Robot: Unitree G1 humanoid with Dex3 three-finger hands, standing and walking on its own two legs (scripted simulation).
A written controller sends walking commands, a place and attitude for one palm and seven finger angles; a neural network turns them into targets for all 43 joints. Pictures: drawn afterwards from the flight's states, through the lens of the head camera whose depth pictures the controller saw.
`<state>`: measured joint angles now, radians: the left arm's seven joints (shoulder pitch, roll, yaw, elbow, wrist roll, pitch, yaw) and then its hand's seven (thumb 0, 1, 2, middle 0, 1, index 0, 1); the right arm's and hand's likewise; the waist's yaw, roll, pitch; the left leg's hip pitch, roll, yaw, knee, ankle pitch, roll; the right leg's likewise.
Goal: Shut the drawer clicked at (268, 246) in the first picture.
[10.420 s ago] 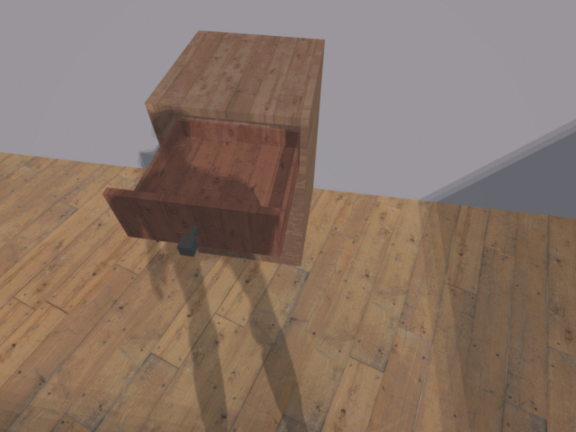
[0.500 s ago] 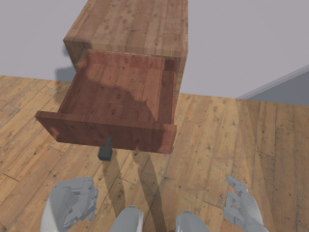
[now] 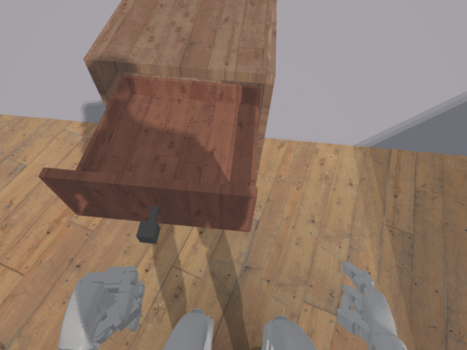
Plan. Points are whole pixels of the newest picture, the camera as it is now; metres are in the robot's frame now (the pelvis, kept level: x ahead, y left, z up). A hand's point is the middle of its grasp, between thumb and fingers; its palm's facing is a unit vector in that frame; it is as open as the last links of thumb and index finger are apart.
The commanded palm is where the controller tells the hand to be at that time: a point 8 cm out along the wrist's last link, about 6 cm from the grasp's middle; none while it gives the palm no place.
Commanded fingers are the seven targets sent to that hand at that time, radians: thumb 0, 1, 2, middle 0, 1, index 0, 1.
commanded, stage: bring the fist close to the handle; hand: left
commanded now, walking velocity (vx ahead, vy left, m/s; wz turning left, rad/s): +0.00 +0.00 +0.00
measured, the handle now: (151, 223) +0.34 +0.18 -0.05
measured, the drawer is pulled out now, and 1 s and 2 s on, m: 0.30 0.30 0.24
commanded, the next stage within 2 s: push the drawer shut in 1.22 s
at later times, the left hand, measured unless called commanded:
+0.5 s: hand (146, 284) +0.22 +0.16 -0.01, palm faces -0.06 -1.00 -0.03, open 3.3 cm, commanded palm +0.21 +0.21 -0.01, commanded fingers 0.00 0.90 0.90 -1.40 -1.60 -1.40 -1.60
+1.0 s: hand (155, 269) +0.26 +0.16 -0.04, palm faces -0.08 -1.00 -0.03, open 3.3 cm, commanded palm +0.24 +0.21 -0.04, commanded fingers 0.00 0.90 0.90 -1.40 -1.60 -1.40 -1.60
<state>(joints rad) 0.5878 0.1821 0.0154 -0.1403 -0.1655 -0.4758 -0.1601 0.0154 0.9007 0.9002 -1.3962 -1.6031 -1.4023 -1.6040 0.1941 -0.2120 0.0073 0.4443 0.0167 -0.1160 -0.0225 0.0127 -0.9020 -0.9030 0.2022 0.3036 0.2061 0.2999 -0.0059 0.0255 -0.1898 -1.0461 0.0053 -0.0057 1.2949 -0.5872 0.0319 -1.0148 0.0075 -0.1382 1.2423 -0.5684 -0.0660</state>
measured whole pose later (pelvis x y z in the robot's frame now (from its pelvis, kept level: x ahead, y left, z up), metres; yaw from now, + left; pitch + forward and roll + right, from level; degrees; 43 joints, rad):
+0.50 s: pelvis -0.01 +0.00 -0.03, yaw -1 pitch +24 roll -3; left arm 0.37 0.21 0.09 0.03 -0.21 -0.51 -0.21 0.02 0.90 0.90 -1.40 -1.60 -1.40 -1.60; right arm 0.17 -0.23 0.00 0.52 0.01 -0.12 -0.01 0.01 -0.90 -0.90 0.20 0.30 0.21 0.30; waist -0.03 0.02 -0.20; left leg -1.23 0.02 -0.01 1.43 -0.62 0.03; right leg -1.19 0.01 -0.15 1.38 -0.60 -0.08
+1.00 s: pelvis -0.02 +0.01 -0.06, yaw -1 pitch +27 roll -4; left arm 0.18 0.21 0.05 0.09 -0.18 -0.47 -0.14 0.02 0.90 0.90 -1.40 -1.60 -1.40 -1.60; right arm 0.15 -0.24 0.02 0.50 0.00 -0.06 0.02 0.01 -0.90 -0.90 0.20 0.30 0.21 0.30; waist -0.02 0.03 -0.20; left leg -1.38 0.01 0.00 1.54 -0.63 0.05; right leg -1.35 -0.01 -0.14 1.48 -0.61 -0.06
